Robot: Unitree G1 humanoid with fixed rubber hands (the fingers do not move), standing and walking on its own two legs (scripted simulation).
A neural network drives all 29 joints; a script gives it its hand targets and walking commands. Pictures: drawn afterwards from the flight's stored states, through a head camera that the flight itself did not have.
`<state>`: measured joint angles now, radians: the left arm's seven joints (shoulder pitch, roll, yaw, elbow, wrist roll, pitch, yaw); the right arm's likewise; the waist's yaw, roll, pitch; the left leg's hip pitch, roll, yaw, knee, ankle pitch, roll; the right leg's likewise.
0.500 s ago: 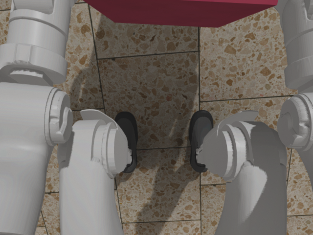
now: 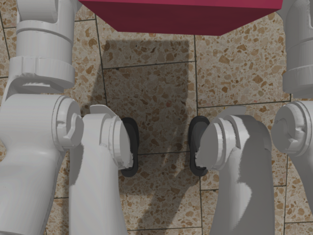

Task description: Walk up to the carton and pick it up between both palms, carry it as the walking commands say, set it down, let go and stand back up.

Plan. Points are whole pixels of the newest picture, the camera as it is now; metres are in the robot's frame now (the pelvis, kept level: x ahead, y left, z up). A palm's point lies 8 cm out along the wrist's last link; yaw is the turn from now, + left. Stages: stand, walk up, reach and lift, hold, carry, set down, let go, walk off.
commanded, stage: reach and lift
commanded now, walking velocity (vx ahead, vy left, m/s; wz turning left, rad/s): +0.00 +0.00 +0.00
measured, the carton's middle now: out of the picture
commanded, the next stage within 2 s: none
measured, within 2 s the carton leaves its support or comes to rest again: neither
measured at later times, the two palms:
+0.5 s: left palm out of the picture +0.56 +0.17 -0.01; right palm out of the picture +0.55 -0.18 -0.03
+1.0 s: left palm out of the picture +0.54 +0.16 +0.06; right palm out of the picture +0.53 -0.19 +0.05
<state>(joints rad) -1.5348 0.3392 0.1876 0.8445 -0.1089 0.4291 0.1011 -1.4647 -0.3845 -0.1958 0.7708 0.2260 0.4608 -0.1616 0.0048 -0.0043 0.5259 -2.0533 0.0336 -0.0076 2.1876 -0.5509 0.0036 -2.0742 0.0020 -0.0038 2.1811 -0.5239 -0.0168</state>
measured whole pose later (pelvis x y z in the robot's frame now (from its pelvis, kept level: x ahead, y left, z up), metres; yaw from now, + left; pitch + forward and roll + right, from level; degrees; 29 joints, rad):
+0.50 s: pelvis +0.00 +0.00 +0.06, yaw +0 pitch +21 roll +1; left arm -1.43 0.31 0.25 0.71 -0.06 0.54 0.07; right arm -1.36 -0.32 -0.23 0.65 0.15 0.55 -0.15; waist 0.00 -0.01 0.53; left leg -1.85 0.02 0.00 2.02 -0.55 0.00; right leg -1.87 0.01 0.01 2.02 -0.52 -0.01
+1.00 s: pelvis +0.00 +0.00 +0.11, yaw +0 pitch +18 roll +1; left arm -1.32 0.27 0.25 0.60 -0.05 0.55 0.07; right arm -1.26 -0.30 -0.22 0.54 0.12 0.58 -0.14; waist 0.00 -0.01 0.53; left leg -1.63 0.01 0.00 1.85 -0.54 -0.01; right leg -1.65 0.02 0.02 1.85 -0.52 -0.01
